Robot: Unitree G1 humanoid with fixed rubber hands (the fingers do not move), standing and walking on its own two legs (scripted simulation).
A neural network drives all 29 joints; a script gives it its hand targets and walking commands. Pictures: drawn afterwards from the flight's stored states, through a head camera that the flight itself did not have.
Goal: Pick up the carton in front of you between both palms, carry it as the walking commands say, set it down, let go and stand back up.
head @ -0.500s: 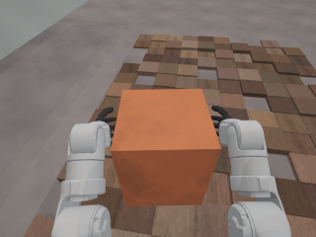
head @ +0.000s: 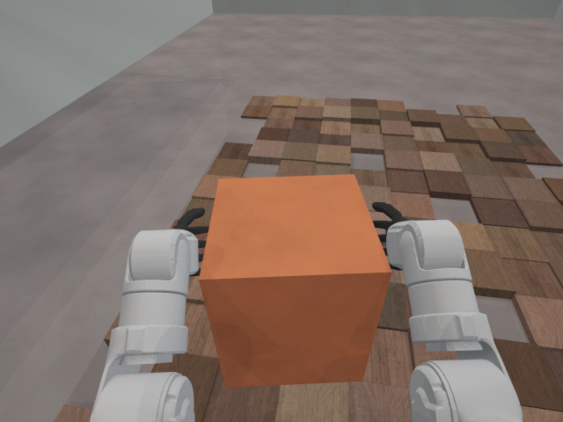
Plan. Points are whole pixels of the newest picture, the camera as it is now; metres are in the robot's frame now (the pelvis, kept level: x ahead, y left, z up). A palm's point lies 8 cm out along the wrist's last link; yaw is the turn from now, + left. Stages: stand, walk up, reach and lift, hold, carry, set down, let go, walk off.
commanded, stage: carry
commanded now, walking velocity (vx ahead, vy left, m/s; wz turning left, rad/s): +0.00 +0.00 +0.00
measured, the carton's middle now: (290, 280) +0.34 +0.00 +0.06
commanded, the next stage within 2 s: none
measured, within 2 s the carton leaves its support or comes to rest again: neither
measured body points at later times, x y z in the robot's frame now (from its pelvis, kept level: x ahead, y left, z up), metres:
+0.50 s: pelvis -0.01 -0.01 +0.00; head -0.03 -0.01 +0.45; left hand +0.34 +0.14 +0.12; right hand +0.35 -0.16 +0.12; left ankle +0.01 +0.10 -0.73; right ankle +0.05 -0.10 -0.73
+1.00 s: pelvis +0.00 -0.01 +0.00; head -0.03 -0.01 +0.45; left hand +0.35 +0.14 +0.12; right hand +0.35 -0.16 +0.12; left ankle +0.01 +0.10 -0.73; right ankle +0.05 -0.10 -0.73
